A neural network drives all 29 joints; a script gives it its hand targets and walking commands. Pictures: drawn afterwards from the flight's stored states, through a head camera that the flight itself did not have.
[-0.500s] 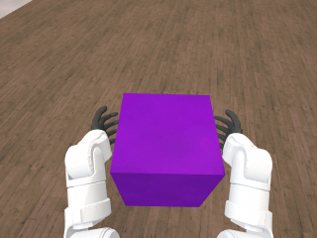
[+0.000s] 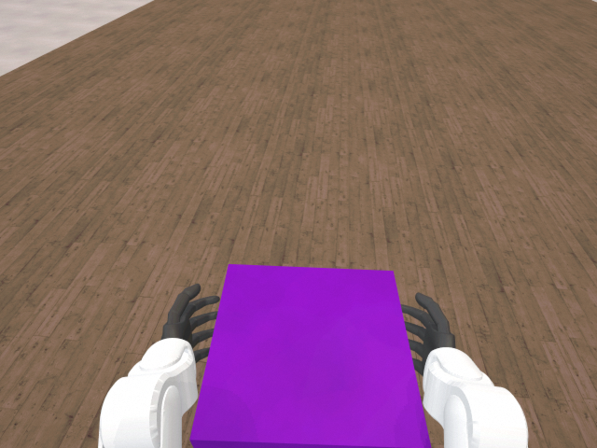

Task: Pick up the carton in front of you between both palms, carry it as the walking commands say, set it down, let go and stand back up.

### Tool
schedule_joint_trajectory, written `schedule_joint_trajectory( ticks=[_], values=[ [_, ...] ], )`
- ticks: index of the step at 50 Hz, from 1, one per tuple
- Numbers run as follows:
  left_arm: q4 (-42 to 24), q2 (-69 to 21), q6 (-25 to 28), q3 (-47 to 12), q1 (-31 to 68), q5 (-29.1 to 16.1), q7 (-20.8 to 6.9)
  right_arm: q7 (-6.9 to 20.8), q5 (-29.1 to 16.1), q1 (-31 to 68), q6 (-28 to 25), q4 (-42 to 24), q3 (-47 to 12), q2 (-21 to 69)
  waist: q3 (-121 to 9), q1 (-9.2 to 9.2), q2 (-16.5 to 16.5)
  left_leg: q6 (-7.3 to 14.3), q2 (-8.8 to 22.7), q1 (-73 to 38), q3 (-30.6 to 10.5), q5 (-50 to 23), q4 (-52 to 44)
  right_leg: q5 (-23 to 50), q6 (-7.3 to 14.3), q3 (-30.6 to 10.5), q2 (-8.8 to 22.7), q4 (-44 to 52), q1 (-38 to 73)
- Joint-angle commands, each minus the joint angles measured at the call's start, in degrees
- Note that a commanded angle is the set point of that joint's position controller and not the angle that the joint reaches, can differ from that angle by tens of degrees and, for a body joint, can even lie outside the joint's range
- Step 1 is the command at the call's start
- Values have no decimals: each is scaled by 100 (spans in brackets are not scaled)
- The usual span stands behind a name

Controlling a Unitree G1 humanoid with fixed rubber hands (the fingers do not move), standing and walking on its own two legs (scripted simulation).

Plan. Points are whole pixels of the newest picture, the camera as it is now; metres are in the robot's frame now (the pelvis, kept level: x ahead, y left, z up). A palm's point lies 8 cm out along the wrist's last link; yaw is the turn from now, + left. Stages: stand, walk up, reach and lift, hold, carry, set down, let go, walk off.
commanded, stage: carry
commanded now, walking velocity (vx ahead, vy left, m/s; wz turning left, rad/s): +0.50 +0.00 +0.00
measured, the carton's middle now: (305, 388) +0.22 +0.00 +0.00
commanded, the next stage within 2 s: hold in 1.94 s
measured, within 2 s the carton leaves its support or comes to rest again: neither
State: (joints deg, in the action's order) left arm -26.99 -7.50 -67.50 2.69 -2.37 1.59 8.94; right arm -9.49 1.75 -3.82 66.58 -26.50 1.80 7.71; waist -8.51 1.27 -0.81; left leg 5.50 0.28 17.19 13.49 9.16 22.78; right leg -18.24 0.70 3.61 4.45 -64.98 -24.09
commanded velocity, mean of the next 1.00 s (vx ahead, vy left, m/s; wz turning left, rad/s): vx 0.03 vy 0.00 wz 0.00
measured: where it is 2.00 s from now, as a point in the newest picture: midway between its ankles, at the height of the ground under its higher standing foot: outside the picture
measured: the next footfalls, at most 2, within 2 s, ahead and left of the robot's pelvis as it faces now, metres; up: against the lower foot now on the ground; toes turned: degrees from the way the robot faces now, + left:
right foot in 0.34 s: +0.40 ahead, -0.11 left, +0.00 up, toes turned +18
left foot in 0.54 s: +0.27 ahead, +0.10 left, +0.00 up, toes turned +10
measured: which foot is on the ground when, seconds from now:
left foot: down 0.00-0.38, up 0.40-0.52, down 0.54-1.00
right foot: up 0.00-0.32, down 0.34-1.00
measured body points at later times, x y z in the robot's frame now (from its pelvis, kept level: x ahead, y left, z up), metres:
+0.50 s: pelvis +0.26 -0.02 -0.01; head +0.25 -0.03 +0.44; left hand +0.49 +0.15 +0.07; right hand +0.51 -0.16 +0.06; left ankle +0.16 +0.08 -0.72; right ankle +0.37 -0.10 -0.74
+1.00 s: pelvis +0.34 +0.01 -0.01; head +0.31 +0.01 +0.44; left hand +0.59 +0.18 +0.04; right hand +0.61 -0.12 +0.04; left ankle +0.24 +0.09 -0.74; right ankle +0.37 -0.10 -0.74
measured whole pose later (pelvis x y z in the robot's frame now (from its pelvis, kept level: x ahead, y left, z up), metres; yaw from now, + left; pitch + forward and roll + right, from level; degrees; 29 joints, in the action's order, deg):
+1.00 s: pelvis +0.34 +0.01 -0.01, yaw +4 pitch +3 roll -1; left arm -8.1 -7.2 -55.1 3.6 3.2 8.5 4.4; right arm -4.5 8.7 2.1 55.1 -8.3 3.7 7.2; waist -8.2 0.1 0.5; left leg 0.8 2.1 8.3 8.2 24.5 30.2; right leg -14.1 0.4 12.6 5.1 -32.2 -20.1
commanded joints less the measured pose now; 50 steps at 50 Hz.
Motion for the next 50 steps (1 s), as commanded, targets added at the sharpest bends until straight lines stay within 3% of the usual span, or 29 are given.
schedule_joint_trajectory(
  ticks=[1,3,4,5,6,8,10,11,14,15,16,17,18,19,20,21,22,23,24,25,28,29,31,32,35,38,42,47,50],
  values=[
    [-633,-4368,204,-3198,2040,-1044,-348,425,-1223,2323,-139,-762,-3185,4261,-611,-82,491,200,1556,-999,-1842,961,-1654,585,-101,-110,367,589,-1019],
    [-465,-4274,213,-3094,1804,-852,-273,455,-1286,2304,-119,-664,-3204,4140,-400,-82,718,236,1504,-1098,-1608,948,-1850,945,-239,-3,441,1159,-1384],
    [-504,-4277,210,-3108,1826,-884,-237,463,-1261,2159,-124,-708,-3142,4012,-311,-71,643,242,1473,-1161,-1543,843,-1906,1166,-312,92,448,1511,-1529],
    [-557,-4242,215,-3111,1841,-880,-206,446,-1260,2132,-116,-678,-3084,3953,-248,-70,633,228,1468,-1157,-1373,340,-1883,1314,-345,142,446,1827,-1585],
    [-584,-4155,211,-3074,1846,-872,-167,424,-1282,2178,-116,-698,-3120,3954,-142,-71,526,170,1349,-1280,-1182,-712,-1751,1411,-363,293,362,2043,-1553],
    [-728,-4085,185,-3160,1801,-942,-124,371,-1237,2030,-115,-822,-3016,3782,-183,-96,758,-128,1208,-1585,-658,-2596,-1338,1730,-348,479,252,2406,-1500],
    [-837,-3935,144,-3215,1880,-1023,-108,295,-1136,1898,-103,-775,-2902,3750,-155,-101,873,-85,1057,-1537,-282,-3339,-1151,2141,-280,668,91,2834,-1101],
    [-831,-3830,129,-3214,1979,-1036,-99,271,-1066,1835,-98,-733,-2873,3662,-120,-71,813,-172,1068,-1615,-339,-3479,-1057,2240,-249,737,-14,2957,-1013],
    [-863,-3500,65,-3118,1828,-1054,-75,175,-1010,1735,-50,-733,-2821,3541,-36,-46,859,-131,1098,-1610,-172,-3380,-652,2515,-117,947,-142,3414,-356],
    [-804,-3515,52,-3092,1729,-1078,-91,165,-974,1793,-34,-772,-2815,3480,-223,-107,982,-197,1146,-1593,-149,-3516,-260,2526,-74,978,-231,3567,225],
    [-812,-3419,49,-3036,1665,-1035,-87,154,-960,1747,-5,-775,-2849,3434,-266,-138,846,-305,1005,-1421,-54,-3613,291,2615,-105,1126,-397,3944,862],
    [-712,-3493,32,-3046,1626,-993,-104,186,-949,1755,0,-792,-2797,3327,-354,-170,780,-476,854,-1238,49,-3579,787,3174,-149,1224,-390,4460,1512],
    [-799,-3517,52,-3002,1708,-1005,-127,200,-997,1710,10,-771,-2872,3332,-718,-185,305,-705,695,-874,-24,-2772,1653,4537,-120,726,167,4506,2451],
    [-868,-3509,92,-2998,1829,-1023,-142,198,-1070,1987,-15,-1038,-2999,3344,-1568,-263,-702,-859,385,226,-310,158,2914,7306,594,-764,1594,3666,4040],
    [-444,-3736,98,-2967,1365,-1074,-157,221,-1131,1726,24,-906,-3076,3540,-2097,-255,-1034,-847,66,584,-722,2535,3297,6490,1184,-1435,1928,4057,4236],
    [-672,-3843,182,-3020,1378,-1084,-215,265,-1069,1730,-18,-945,-3188,3751,-1972,-235,-937,-753,226,438,-1041,2655,3449,5185,1208,-1295,1838,4433,3615],
    [-628,-4065,208,-3047,1490,-1169,-266,291,-1112,1759,-60,-907,-3213,3956,-1716,-185,-740,-642,302,395,-1179,2675,2658,3966,998,-1153,1664,4810,3136],
    [-688,-4290,265,-3101,1615,-1192,-342,342,-1081,1912,-107,-988,-3278,4205,-1473,-150,-753,-570,490,-20,-1150,2665,1858,3159,716,-692,1531,4969,2469],
    [-692,-4359,318,-3138,1774,-1176,-389,387,-1091,2073,-140,-922,-3284,4325,-1269,-173,-805,-564,386,-241,-1017,2552,1271,2612,571,-582,1397,5133,2075],
    [-653,-4540,332,-3226,1830,-1167,-482,447,-1089,2228,-198,-943,-3319,4504,-1273,-177,-849,-573,325,-548,-872,2156,1096,1395,463,-438,1266,5359,1684],
    [-648,-4318,391,-3348,1695,-1113,-567,501,-988,1907,-291,-825,-3294,4283,-942,-135,-349,-548,388,-840,-633,804,15,-222,157,21,955,5203,1019],
    [-603,-4215,372,-3383,1822,-1093,-587,510,-915,1940,-290,-718,-3238,4173,-668,-130,-112,-582,634,-597,-861,971,-168,-146,44,80,796,5094,920],
    [-430,-3688,345,-3266,1710,-1058,-572,475,-810,1786,-237,-493,-3237,3791,-547,-145,58,-575,991,-312,-1100,276,-92,1507,-4,175,610,4339,1323],
    [-212,-3529,314,-3163,1809,-954,-566,504,-733,1783,-225,-326,-3049,3469,-530,-139,310,-555,1017,-299,-1031,-425,29,2403,23,149,702,4132,1367],
    [147,-3336,387,-3100,1864,-895,-676,610,-748,2112,-310,-84,-3034,3234,-877,-149,209,-522,973,-619,-1070,-1897,367,3198,103,310,598,3528,1398],
    [397,-3250,585,-2898,2063,-738,-750,751,-716,2256,-493,146,-2870,3147,-1025,-129,171,-486,959,-728,-1047,-2525,448,3235,76,369,585,3376,1404],
    [693,-3319,839,-2886,2326,-626,-880,904,-597,2422,-741,698,-2740,3261,-1036,-123,185,-519,919,-691,-955,-2494,553,3496,82,350,571,3250,1514],
    [1163,-3248,1299,-2707,2504,-418,-995,1064,-426,2538,-1209,1224,-2494,3187,-915,-117,350,-530,1021,-855,-975,-3003,565,3207,21,424,535,3228,1365],
    [1600,-3296,1629,-2517,2516,-348,-1112,1142,-311,2696,-1553,1397,-2419,3149,-1016,-133,114,-468,955,-866,-914,-2422,492,3179,0,460,554,3280,1509]
  ],
)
